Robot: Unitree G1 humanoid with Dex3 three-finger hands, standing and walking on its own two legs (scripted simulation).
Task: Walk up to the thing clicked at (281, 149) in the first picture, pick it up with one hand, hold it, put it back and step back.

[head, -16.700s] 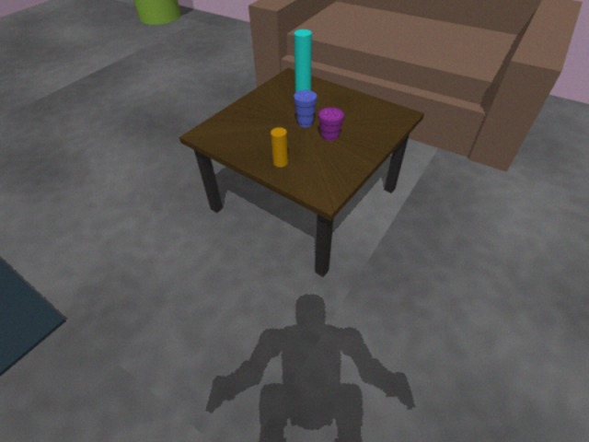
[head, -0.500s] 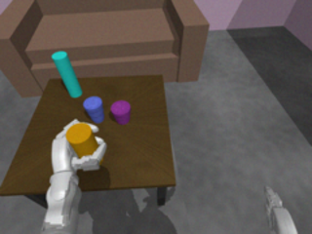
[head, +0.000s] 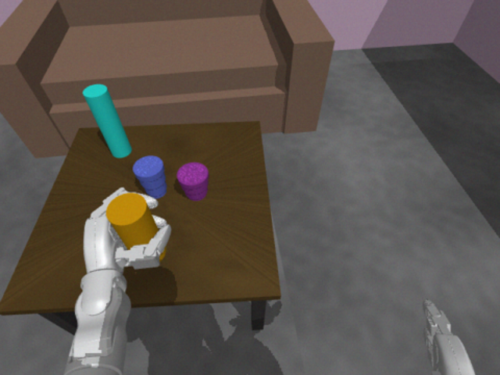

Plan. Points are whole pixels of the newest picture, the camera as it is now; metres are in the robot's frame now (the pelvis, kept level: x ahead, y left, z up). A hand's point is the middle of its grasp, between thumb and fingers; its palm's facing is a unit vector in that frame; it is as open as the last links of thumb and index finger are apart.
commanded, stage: hold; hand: left
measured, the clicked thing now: (139, 232) +0.33 +0.18 +0.07
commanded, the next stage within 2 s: crouch in 1.26 s
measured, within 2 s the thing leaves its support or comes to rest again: neither
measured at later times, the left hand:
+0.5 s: hand (145, 233) +0.33 +0.17 +0.06, palm faces +0.17 -0.99 +0.01, open 7.4 cm
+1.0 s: hand (144, 230) +0.34 +0.18 +0.06, palm faces +0.17 -0.98 +0.02, open 7.4 cm
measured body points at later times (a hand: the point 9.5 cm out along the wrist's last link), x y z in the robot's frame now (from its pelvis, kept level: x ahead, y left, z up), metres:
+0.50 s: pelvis +0.00 +0.00 +0.00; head +0.04 +0.01 +0.45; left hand +0.32 +0.23 +0.07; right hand +0.16 -0.26 -0.04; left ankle +0.02 +0.13 -0.69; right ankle +0.01 -0.14 -0.69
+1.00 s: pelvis +0.01 +0.00 +0.00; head +0.04 +0.01 +0.45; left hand +0.32 +0.23 +0.06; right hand +0.16 -0.26 -0.03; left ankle +0.02 +0.13 -0.69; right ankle +0.01 -0.14 -0.69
